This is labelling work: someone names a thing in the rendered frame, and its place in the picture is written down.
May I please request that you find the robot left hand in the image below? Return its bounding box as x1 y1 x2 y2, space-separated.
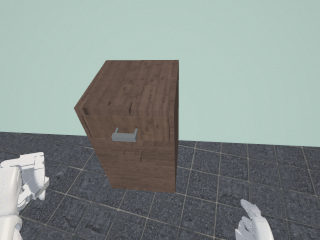
0 152 49 216

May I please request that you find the handle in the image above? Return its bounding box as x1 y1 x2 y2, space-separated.
101 105 131 115
111 128 138 142
119 154 142 163

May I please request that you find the robot right hand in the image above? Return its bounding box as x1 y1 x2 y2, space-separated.
235 199 274 240

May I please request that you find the drawer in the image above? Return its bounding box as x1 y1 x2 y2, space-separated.
82 115 170 142

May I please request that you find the robot left forearm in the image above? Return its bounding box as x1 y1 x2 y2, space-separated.
0 215 23 240

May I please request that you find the cabinet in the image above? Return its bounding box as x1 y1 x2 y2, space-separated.
74 60 179 193

